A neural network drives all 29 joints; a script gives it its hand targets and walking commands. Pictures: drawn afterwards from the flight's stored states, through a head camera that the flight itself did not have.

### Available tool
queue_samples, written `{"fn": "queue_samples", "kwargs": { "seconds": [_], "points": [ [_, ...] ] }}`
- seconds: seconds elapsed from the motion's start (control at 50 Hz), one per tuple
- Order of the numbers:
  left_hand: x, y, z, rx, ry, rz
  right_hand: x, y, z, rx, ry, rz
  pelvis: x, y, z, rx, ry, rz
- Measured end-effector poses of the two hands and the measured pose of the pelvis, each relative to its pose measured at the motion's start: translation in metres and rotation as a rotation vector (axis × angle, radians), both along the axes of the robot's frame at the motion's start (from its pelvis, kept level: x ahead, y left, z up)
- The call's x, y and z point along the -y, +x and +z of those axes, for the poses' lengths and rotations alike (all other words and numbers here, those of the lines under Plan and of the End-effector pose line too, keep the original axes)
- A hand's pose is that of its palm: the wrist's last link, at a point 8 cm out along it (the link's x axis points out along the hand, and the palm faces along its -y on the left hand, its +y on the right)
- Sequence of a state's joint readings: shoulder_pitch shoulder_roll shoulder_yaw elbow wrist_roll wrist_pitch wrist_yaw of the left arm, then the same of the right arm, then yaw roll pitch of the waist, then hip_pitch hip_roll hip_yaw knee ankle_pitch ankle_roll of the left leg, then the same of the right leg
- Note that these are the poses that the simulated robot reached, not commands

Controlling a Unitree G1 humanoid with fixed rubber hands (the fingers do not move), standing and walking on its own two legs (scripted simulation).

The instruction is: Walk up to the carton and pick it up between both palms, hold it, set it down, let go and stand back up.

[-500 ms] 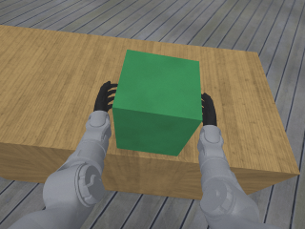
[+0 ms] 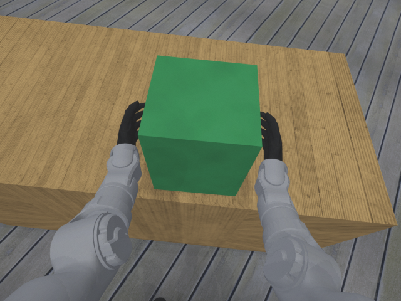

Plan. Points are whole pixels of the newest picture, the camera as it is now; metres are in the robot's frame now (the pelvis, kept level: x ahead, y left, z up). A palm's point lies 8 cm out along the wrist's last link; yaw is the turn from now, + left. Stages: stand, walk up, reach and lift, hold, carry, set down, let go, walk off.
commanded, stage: set down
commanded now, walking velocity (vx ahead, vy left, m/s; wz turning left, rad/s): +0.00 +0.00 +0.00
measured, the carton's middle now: (200, 133) +0.48 -0.01 -0.02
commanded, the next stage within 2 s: none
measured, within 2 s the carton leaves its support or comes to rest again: neither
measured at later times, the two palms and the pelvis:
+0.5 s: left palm (129, 141) +0.44 +0.14 +0.02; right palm (271, 153) +0.40 -0.15 +0.02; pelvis +0.00 +0.00 +0.00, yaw +0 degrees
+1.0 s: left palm (129, 141) +0.44 +0.14 +0.01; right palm (271, 153) +0.40 -0.15 +0.02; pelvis +0.00 +0.00 +0.00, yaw -1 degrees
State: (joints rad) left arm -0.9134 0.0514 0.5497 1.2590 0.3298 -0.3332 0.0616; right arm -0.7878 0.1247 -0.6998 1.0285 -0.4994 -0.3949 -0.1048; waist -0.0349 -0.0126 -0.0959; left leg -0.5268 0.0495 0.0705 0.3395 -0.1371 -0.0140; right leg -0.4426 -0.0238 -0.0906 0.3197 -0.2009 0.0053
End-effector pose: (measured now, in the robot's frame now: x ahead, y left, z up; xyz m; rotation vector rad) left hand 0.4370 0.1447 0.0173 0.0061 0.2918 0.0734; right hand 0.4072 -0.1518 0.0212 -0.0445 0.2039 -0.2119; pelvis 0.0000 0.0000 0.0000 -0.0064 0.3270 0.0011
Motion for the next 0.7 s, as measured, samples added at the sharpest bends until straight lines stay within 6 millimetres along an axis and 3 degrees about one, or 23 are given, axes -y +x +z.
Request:
{"fn": "queue_samples", "kwargs": {
  "seconds": [0.7],
  "points": [
    [0.0002, -0.0011, -0.0024, 0.023, -0.008, 0.002, -0.0003, -0.0034, 0.0006, -0.004, -0.014, -0.008, 0.0003, -0.0021, 0.0008, 0.007, -0.001, -0.001]
  ]
}}
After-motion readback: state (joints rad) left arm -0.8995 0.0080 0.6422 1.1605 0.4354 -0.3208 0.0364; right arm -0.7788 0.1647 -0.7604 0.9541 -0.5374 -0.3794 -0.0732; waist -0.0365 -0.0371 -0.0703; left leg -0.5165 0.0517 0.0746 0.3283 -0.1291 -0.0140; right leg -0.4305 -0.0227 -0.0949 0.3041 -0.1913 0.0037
